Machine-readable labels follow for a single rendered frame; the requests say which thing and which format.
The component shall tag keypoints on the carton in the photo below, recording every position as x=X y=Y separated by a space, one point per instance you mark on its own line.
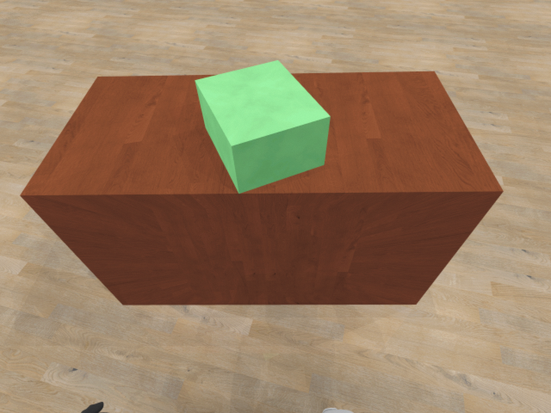
x=263 y=123

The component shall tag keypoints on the pedestal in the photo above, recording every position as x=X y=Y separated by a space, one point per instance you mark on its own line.
x=135 y=187

